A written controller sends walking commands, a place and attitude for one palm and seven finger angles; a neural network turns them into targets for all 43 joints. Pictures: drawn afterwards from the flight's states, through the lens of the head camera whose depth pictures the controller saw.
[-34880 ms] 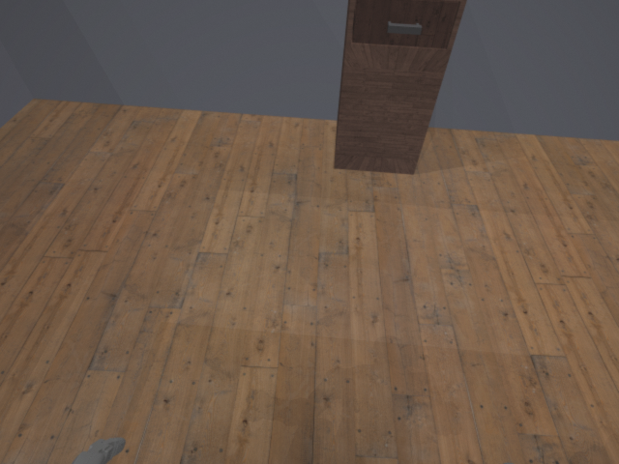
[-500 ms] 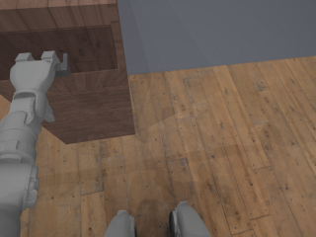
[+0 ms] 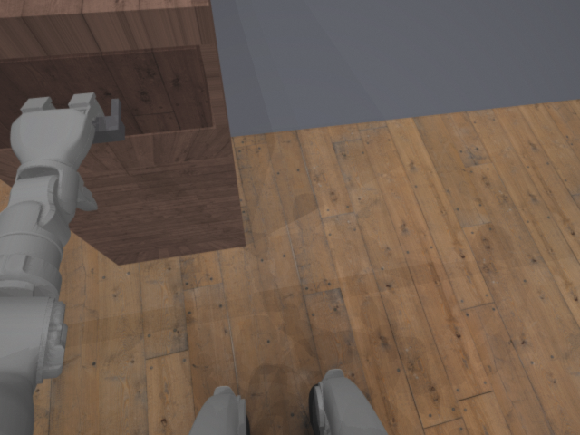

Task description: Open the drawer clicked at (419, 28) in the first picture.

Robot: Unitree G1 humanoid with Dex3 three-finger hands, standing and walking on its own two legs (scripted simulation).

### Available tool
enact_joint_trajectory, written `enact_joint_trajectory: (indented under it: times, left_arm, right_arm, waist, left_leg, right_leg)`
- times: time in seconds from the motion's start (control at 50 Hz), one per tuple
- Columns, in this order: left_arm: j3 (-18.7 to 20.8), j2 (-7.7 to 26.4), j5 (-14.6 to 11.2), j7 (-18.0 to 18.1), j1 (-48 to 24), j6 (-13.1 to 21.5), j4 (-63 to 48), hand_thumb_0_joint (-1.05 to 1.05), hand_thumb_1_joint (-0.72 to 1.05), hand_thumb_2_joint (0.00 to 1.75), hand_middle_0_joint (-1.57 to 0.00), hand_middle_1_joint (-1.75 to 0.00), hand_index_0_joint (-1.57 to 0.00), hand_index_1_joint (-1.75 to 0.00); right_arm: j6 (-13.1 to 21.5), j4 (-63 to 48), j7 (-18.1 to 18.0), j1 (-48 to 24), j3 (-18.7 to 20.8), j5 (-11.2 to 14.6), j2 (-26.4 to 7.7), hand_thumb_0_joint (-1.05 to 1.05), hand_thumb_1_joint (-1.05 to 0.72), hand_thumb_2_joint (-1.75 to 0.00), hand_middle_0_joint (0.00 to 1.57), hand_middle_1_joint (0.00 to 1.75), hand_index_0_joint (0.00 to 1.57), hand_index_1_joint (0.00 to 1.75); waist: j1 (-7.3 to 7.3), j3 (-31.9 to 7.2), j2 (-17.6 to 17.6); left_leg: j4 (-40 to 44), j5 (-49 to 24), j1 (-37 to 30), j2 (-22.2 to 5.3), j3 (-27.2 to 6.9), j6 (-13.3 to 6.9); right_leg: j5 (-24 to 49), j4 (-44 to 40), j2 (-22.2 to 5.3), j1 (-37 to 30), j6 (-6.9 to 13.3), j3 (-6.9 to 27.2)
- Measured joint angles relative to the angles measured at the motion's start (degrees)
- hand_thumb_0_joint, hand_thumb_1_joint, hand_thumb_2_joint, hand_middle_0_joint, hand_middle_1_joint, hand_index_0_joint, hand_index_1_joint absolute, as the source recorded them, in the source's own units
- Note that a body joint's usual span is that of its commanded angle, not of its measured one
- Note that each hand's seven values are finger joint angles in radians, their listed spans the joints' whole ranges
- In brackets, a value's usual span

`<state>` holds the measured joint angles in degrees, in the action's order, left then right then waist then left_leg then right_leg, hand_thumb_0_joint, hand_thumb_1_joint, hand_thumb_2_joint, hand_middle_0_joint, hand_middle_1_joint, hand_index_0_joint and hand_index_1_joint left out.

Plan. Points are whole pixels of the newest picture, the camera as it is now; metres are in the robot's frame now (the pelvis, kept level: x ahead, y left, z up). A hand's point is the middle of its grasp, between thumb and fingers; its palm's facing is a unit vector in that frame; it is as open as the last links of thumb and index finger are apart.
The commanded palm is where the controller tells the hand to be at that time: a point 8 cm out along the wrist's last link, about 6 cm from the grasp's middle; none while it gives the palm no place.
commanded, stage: close the thumb around the handle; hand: left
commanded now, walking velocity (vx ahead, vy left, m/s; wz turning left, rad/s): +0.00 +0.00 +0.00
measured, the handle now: (77, 120) +0.55 +0.28 +0.02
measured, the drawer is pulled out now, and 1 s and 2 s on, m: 0.00 0.05 0.18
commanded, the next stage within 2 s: pull the drawer open in 0.48 s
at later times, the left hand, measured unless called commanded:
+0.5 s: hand (77, 157) +0.50 +0.28 +0.00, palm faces -0.10 +0.00 -1.00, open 5.9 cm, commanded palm +0.48 +0.27 +0.05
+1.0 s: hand (76, 188) +0.45 +0.27 +0.00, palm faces -0.06 -0.03 -1.00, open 5.9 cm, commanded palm +0.42 +0.26 +0.05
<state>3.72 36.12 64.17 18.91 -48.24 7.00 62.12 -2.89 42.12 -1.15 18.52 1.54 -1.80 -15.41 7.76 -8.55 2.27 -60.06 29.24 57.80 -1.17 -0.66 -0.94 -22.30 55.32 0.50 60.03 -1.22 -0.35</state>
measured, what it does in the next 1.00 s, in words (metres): stands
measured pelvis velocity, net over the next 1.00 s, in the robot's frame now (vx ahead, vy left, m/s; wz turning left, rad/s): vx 0.02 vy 0.01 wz -0.02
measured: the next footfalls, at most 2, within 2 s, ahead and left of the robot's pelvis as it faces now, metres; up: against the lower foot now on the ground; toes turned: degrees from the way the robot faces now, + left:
none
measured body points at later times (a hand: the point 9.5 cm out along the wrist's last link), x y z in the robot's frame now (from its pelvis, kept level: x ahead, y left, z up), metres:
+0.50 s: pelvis +0.00 +0.00 +0.00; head +0.15 +0.01 +0.42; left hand +0.50 +0.27 +0.05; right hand +0.00 -0.27 -0.12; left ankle -0.02 +0.11 -0.66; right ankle +0.03 -0.14 -0.66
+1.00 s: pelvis +0.02 +0.01 +0.02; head +0.14 +0.01 +0.45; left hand +0.45 +0.27 +0.05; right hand +0.06 -0.27 -0.11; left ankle -0.02 +0.11 -0.66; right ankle +0.03 -0.14 -0.66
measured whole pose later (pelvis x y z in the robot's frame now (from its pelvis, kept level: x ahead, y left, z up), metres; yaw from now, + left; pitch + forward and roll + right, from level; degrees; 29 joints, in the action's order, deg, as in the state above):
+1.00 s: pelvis +0.02 +0.01 +0.02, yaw -1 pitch +24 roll -2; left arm 3.2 28.6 62.6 22.6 -30.9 4.3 48.5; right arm -4.5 41.7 0.3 16.9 3.1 -1.5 -14.3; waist 4.2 -9.5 2.6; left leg -54.5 29.5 48.6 -1.4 0.6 -1.4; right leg -22.3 50.1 0.8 51.3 -1.7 0.8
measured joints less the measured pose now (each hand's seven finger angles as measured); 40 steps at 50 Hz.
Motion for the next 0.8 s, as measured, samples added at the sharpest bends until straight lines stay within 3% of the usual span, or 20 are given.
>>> enact_joint_trajectory:
  times: [0.16, 0.38, 0.66, 0.8]
  left_arm:
    - [-0.4, -0.6, 0.1, 1.8, -0.9, -1.0, 0.3, 0.00, 0.11, 0.56, -0.35, -1.27, -0.35, -1.27]
    - [-1.0, 0.1, -0.1, -0.6, -2.9, -2.6, 2.6, 0.00, 0.67, 0.80, -0.38, -1.32, -0.40, -1.33]
    - [1.2, 0.0, -0.6, -0.6, 1.3, -1.6, -1.7, 0.00, 0.68, 0.81, -0.35, -1.35, -0.37, -1.35]
    - [1.4, -2.7, -1.8, 0.4, 8.2, -2.0, -7.1, 0.00, 0.69, 0.79, -0.33, -1.35, -0.36, -1.35]
  right_arm:
    - [-0.2, 0.3, 0.4, -0.5, 0.0, 0.0, 0.0, 0.00, -0.90, -0.90, 0.20, 0.30, 0.20, 0.30]
    - [-0.3, -0.6, 0.2, -0.4, -0.9, 0.4, 0.3, 0.00, -0.90, -0.90, 0.20, 0.30, 0.20, 0.30]
    - [-0.6, -0.1, 0.5, 0.5, 0.0, -0.1, 0.3, 0.00, -0.90, -0.90, 0.20, 0.30, 0.20, 0.30]
    - [-1.2, -0.1, 1.0, 0.7, 0.8, 0.1, 0.5, 0.00, -0.90, -0.90, 0.20, 0.30, 0.20, 0.30]
  waist:
    - [-0.08, 0.1, 0.0]
    - [0.90, 0.5, 0.1]
    - [0.39, 0.2, 0.4]
    - [-1.14, -0.2, 0.6]
  left_leg:
    - [-0.7, 0.2, 0.8, 0.1, -0.1, -0.1]
    - [0.0, -0.2, 0.4, 0.2, 0.0, -0.3]
    - [-0.2, 0.4, 0.0, -0.3, 0.6, -0.3]
    - [2.4, 0.3, -3.8, -0.6, 1.4, -0.5]
  right_leg:
    - [-0.2, 0.6, -0.1, 0.7, -0.1, -0.1]
    - [0.3, -0.2, -0.1, 0.2, -0.2, 0.1]
    - [0.1, -0.2, 0.4, 0.1, -0.3, 0.7]
    - [0.3, -2.6, 0.6, -3.3, -0.5, 1.4]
